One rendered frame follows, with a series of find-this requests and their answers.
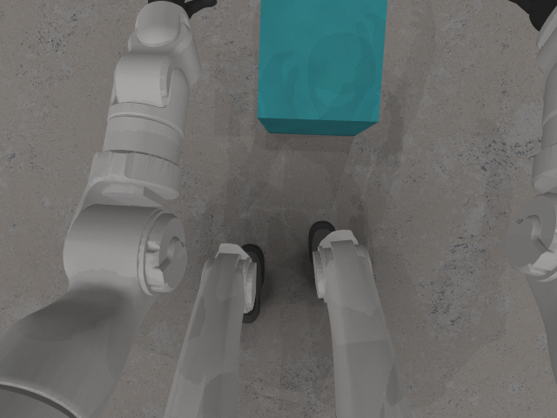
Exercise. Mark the robot right hand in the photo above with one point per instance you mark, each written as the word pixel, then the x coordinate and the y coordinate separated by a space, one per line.
pixel 538 10

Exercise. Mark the right robot thigh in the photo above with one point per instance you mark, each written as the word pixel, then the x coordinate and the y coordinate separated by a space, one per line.
pixel 367 379

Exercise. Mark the robot right forearm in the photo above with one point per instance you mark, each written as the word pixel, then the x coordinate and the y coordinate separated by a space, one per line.
pixel 544 176

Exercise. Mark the robot left forearm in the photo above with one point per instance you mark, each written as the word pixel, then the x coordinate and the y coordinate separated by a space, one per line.
pixel 147 115

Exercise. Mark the robot left hand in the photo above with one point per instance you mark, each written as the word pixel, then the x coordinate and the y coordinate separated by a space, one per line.
pixel 192 6

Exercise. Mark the robot thigh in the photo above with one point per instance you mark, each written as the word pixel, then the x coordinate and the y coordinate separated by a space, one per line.
pixel 205 384
pixel 367 379

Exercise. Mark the left robot thigh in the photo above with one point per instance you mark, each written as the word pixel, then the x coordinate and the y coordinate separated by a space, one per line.
pixel 205 384

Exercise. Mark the left robot upper arm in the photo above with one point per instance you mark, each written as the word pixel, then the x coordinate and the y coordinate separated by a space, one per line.
pixel 65 360

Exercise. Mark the right robot upper arm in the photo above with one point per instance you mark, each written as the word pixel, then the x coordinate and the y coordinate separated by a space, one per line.
pixel 531 248

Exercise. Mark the carton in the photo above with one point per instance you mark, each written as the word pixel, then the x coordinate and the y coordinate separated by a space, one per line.
pixel 320 65

